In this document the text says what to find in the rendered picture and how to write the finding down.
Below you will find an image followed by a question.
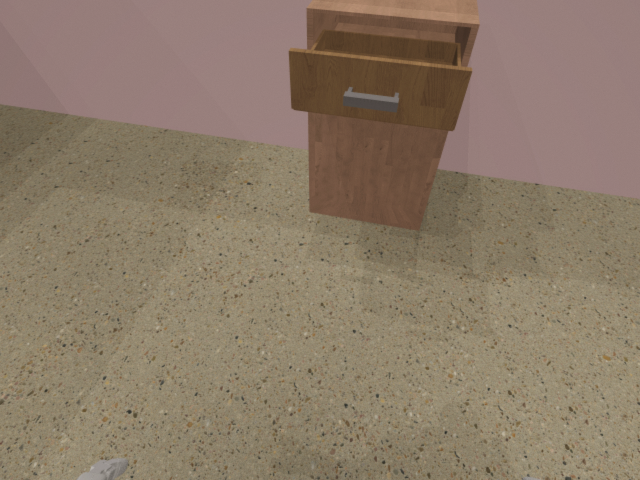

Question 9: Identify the handle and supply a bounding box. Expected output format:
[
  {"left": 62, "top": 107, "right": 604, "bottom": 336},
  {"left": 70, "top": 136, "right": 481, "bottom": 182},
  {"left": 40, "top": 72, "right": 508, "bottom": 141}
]
[{"left": 343, "top": 87, "right": 399, "bottom": 113}]

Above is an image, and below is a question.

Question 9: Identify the cabinet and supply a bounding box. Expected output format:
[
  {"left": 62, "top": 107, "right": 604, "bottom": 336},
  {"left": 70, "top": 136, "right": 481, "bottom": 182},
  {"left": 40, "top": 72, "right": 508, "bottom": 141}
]
[{"left": 307, "top": 0, "right": 480, "bottom": 231}]

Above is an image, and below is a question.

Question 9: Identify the robot left hand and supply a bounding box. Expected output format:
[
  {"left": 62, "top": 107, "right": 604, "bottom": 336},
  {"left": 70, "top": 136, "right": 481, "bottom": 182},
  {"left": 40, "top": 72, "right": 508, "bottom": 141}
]
[{"left": 76, "top": 458, "right": 128, "bottom": 480}]

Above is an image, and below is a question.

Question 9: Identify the drawer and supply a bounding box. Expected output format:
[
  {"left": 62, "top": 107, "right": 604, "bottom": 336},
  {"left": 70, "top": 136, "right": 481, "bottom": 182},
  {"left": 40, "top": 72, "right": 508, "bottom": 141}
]
[{"left": 289, "top": 29, "right": 472, "bottom": 131}]

